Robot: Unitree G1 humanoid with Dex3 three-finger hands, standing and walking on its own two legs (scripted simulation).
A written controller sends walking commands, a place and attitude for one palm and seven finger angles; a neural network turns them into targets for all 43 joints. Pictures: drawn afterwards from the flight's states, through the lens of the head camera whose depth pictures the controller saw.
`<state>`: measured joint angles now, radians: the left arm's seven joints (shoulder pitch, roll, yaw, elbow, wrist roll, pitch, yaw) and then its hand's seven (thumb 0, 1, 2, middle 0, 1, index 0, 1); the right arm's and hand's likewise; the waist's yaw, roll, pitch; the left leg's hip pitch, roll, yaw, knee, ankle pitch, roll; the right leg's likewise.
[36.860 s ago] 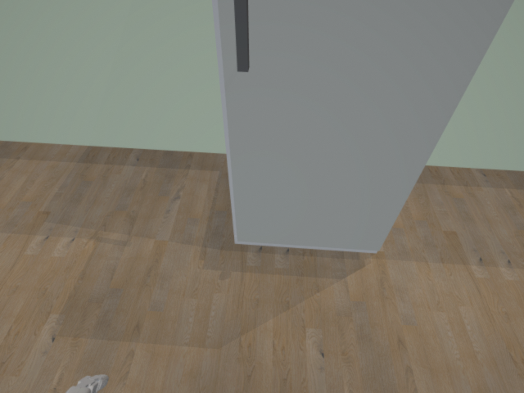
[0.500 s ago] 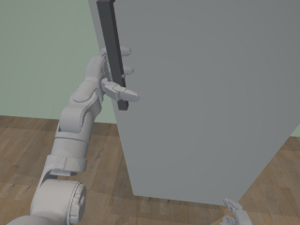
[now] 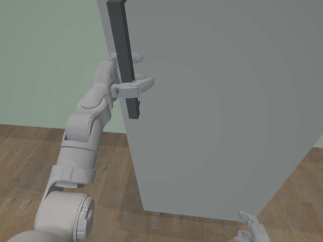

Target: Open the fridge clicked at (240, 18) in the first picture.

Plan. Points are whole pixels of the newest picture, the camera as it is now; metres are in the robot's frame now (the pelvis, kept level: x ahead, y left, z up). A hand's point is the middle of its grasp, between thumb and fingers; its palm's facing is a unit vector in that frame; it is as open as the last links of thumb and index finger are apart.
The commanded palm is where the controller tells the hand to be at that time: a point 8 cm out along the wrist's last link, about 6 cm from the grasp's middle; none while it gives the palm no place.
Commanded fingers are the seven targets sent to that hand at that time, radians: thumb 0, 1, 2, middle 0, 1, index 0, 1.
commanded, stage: grip the handle and tug to test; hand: left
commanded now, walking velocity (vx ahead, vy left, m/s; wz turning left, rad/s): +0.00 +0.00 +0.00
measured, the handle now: (129, 65) +0.44 +0.11 +0.26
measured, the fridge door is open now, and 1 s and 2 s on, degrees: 0 0 0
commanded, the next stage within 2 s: pull the door a little, standing still in 0.94 s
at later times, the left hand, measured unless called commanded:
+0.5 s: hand (135, 83) +0.39 +0.09 +0.24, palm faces -0.07 -1.00 +0.00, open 5.7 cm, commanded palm +0.37 +0.15 +0.24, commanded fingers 0.00 0.90 0.90 -0.45 -1.40 -0.45 -1.40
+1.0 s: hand (135, 85) +0.39 +0.09 +0.24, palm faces -0.09 -1.00 -0.04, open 6.1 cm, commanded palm +0.34 +0.15 +0.24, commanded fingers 0.00 0.90 0.90 -0.45 -1.40 -0.45 -1.40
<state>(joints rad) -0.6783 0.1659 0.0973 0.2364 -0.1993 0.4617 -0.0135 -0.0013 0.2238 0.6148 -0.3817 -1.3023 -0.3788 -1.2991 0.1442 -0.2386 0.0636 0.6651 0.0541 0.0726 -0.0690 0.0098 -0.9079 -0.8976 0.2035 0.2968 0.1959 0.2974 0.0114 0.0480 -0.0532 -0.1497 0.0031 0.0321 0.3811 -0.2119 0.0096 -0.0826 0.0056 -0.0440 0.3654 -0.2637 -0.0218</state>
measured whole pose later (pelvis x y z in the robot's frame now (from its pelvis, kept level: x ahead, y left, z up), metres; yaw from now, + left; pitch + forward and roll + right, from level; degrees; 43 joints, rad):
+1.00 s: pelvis +0.03 -0.01 +0.00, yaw -3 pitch +2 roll +1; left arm -0.39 0.20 0.17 -0.15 -0.21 0.53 -0.03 -0.01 0.72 0.77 -0.39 -1.40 -0.26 -1.40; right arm 0.13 -0.25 0.06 0.58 0.06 0.12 -0.04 0.01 -0.91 -0.90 0.20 0.30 0.20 0.30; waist -0.01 0.06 -0.10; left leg -0.14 0.02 0.07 0.37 -0.24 0.00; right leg -0.09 0.02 0.00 0.37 -0.30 -0.03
